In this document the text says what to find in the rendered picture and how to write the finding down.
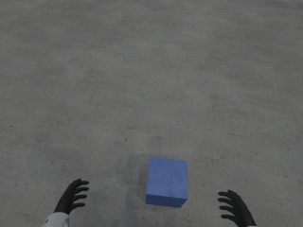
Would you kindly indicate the left robot forearm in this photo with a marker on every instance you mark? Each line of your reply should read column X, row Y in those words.
column 58, row 219

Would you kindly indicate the left robot hand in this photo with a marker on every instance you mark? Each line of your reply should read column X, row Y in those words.
column 65, row 204

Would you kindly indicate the carton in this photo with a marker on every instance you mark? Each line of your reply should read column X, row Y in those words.
column 167, row 183

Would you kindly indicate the right robot hand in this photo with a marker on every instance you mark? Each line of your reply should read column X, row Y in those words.
column 242, row 216

